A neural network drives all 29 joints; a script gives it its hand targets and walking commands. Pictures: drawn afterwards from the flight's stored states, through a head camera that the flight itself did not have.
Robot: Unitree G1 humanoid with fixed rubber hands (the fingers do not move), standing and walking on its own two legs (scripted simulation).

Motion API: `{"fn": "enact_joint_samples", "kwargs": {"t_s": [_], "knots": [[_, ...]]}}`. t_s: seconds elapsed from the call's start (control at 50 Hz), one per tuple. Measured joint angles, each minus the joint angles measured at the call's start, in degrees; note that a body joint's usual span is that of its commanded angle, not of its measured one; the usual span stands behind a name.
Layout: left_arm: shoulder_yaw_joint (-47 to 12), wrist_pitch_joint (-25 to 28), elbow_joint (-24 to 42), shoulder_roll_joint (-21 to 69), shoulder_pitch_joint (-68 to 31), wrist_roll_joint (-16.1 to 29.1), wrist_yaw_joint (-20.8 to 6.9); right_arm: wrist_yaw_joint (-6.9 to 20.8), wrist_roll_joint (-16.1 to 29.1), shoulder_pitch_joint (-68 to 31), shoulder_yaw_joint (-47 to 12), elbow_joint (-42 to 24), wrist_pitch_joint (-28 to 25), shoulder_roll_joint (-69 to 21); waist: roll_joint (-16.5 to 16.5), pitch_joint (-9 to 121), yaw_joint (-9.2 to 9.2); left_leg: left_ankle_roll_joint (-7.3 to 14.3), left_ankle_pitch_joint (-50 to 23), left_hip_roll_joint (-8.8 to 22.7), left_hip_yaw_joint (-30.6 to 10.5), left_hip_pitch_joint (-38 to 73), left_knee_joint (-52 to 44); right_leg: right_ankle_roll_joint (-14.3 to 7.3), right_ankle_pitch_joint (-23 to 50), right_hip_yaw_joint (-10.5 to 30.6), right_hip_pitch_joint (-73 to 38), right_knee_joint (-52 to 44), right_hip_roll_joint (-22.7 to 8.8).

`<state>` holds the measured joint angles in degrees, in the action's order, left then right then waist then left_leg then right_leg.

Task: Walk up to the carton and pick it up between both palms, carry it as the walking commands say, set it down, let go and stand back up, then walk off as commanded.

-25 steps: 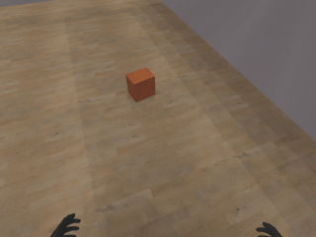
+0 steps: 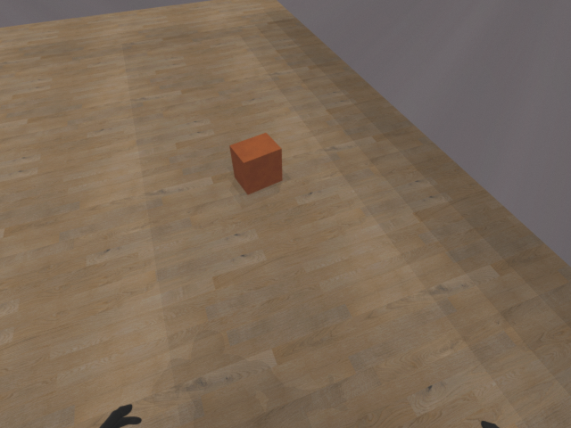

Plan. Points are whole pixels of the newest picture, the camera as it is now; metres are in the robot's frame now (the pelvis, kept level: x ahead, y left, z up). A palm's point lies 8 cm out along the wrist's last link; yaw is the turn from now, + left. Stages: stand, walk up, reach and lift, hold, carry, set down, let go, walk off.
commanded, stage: walk up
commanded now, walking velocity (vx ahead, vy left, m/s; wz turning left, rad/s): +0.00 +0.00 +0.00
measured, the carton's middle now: (256, 163) +1.41 +0.23 -0.67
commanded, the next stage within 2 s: none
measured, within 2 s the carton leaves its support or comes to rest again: neither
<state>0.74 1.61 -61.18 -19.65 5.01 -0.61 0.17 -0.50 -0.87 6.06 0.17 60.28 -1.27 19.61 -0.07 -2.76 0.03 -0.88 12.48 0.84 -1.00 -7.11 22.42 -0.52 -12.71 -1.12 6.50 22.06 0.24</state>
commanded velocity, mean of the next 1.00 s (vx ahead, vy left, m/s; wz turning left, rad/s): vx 0.46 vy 0.00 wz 0.05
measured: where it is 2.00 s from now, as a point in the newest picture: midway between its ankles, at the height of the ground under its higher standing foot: (271, 268)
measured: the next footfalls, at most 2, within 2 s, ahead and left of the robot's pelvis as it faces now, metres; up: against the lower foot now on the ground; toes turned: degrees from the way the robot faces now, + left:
left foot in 0.38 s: +0.10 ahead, +0.18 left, +0.00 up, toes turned +10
right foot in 0.82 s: +0.43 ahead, -0.11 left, +0.00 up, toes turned -5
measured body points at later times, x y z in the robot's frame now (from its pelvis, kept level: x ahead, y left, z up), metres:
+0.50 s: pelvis +0.09 +0.06 -0.01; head +0.08 +0.09 +0.44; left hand +0.07 +0.32 -0.17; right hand +0.13 -0.19 -0.14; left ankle +0.06 +0.18 -0.74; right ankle +0.04 -0.08 -0.67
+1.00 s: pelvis +0.34 +0.01 -0.02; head +0.37 -0.01 +0.43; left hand +0.39 +0.25 -0.16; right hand +0.35 -0.24 -0.18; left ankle +0.27 +0.15 -0.66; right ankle +0.39 -0.10 -0.74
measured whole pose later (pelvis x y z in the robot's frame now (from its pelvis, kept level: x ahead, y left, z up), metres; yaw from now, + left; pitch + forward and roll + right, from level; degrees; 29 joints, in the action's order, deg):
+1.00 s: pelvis +0.34 +0.01 -0.02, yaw +5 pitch -1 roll +0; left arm 3.2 3.5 -59.5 -8.5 11.1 -1.7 -0.1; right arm 0.9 -2.3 15.2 3.5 63.2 -1.7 13.7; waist 3.1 -5.0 2.6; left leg 0.0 16.9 6.4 1.9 -26.4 70.5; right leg -0.5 -14.7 -8.7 19.1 35.4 -4.7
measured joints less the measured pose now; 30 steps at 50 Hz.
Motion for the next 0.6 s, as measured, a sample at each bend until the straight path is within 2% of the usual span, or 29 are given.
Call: {"fn": "enact_joint_samples", "kwargs": {"t_s": [0.1, 0.12, 0.14, 0.18, 0.22, 0.26, 0.3, 0.36, 0.38, 0.4, 0.42, 0.46, 0.5, 0.54, 0.6], "knots": [[0.1, -0.1, -0.7, 0.0, 0.0, 0.0, 0.0, 0.0, 0.0, 0.0, 0.1, 0.8, 0.1, 0.0, 0.1, 0.0, 0.08, -0.1, -0.5, 0.1, -0.1, 0.4, -0.9, 0.0, 0.5, -0.1, -0.5, -1.0, 0.1], [0.5, -0.5, -0.2, 0.1, 0.3, 0.1, -0.2, 0.3, -0.1, 0.5, 0.5, 0.6, 0.4, -0.1, 0.0, 0.7, 0.24, 0.2, 1.6, -0.1, -0.2, -0.6, 0.4, -0.1, -1.2, -0.3, 0.4, 0.1, -0.1], [1.0, -0.9, 0.6, 0.3, 1.0, 0.0, -0.3, 0.9, -0.2, 1.3, 0.9, 0.3, 0.9, -0.3, -0.1, 1.6, 0.4, 0.2, 5.4, -0.2, -0.6, -2.1, 2.6, -0.3, -3.5, -0.8, 1.2, 1.2, -0.3], [1.7, -1.0, 2.4, 0.8, 2.7, -0.2, -0.2, 2.1, -0.3, 2.8, 1.4, -0.2, 2.3, -0.8, -0.5, 2.8, 0.37, -0.4, 10.1, -0.2, 0.9, -6.5, 11.6, -0.6, -3.5, -1.9, 1.6, 1.0, -1.1], [1.9, -0.3, 2.9, 1.6, 5.0, -0.4, 0.2, 3.0, -0.6, 3.4, 1.8, -0.3, 2.6, -1.5, -1.0, 3.1, -0.45, -0.6, 10.0, 0.1, 2.1, -10.9, 21.2, -0.6, -1.3, -2.4, 0.9, -0.2, -2.0], [2.1, 0.3, 2.0, 2.5, 7.8, -0.6, 0.2, 3.7, -0.7, 3.8, 2.0, -0.5, 2.0, -2.3, -1.1, 3.4, -1.04, -0.6, 9.0, 1.0, 2.4, -13.4, 24.8, 0.4, -1.1, -2.7, -0.4, -1.7, -2.6], [2.3, 0.6, 1.0, 3.1, 10.7, -0.8, -0.2, 4.3, -0.6, 4.0, 1.7, -0.9, 1.5, -3.4, -1.4, 3.6, -1.27, -0.4, 8.9, 2.0, 2.8, -13.5, 21.8, 1.4, -1.6, -3.2, -1.8, -2.7, -3.4], [2.6, 0.2, -0.4, 3.9, 14.2, -1.0, -1.0, 4.4, -0.1, 4.4, 1.1, -1.4, 0.5, -4.9, -2.1, 3.8, -1.14, -0.2, 6.9, 2.8, 4.9, -10.0, 11.2, 2.3, -4.9, -3.7, -2.1, 0.3, -4.9], [2.4, 0.0, -0.7, 4.3, 15.3, -1.0, -1.3, 4.1, -0.2, 4.7, 1.3, -1.6, -0.2, -5.1, -1.7, 3.9, -1.03, 0.4, 6.3, 2.9, 5.0, -8.3, 7.7, 1.6, -7.8, -3.6, -0.7, 4.2, -5.1], [2.2, -0.2, -1.1, 4.4, 15.9, -1.0, -1.5, 3.5, -0.5, 4.9, 1.7, -1.4, -0.9, -5.7, -2.0, 4.0, -0.78, 0.5, 3.3, 2.7, 5.3, -8.7, 8.0, 0.8, -10.9, -3.1, 2.3, 11.5, -5.5], [2.3, -0.5, -1.4, 4.3, 16.1, -1.0, -1.6, 2.8, -0.8, 5.5, 2.2, -1.2, -1.5, -6.6, -2.6, 4.0, -0.76, 0.5, 3.3, 2.4, 5.9, -9.0, 9.6, 0.1, -12.5, -1.9, 6.1, 20.4, -5.5], [2.4, -0.8, -1.2, 4.3, 15.5, -1.1, -1.7, 1.9, -1.0, 8.1, 2.3, -0.4, -2.0, -8.3, -3.5, 4.2, -0.76, 0.6, 4.6, 2.3, 6.6, -7.3, 9.0, -0.8, -10.2, -1.1, 13.0, 34.7, -5.0], [2.3, -0.4, -0.1, 4.5, 14.2, -1.1, -2.1, 1.3, -0.8, 10.9, 2.1, 0.6, -2.0, -9.6, -3.9, 3.9, -0.44, 0.5, 4.5, 2.2, 6.8, -3.8, 5.5, -0.7, -5.4, -1.5, 17.8, 40.7, -5.5], [2.3, -0.5, 1.3, 5.0, 12.4, -1.3, -2.5, 1.0, -0.6, 13.5, 1.7, 1.5, -2.4, -10.5, -4.1, 3.4, 0.06, 0.3, 3.9, 2.1, 6.9, -0.4, 1.9, 0.1, -1.4, -1.9, 21.2, 40.7, -6.3], [2.4, -1.1, 3.1, 5.9, 9.1, -1.5, -2.9, 0.7, -0.5, 16.6, 1.5, 2.7, -3.0, -11.7, -3.9, 2.7, 1.06, -0.1, 3.8, 2.4, 6.9, 4.1, -2.5, 1.4, 3.0, -2.0, 24.8, 35.8, -6.9]]}}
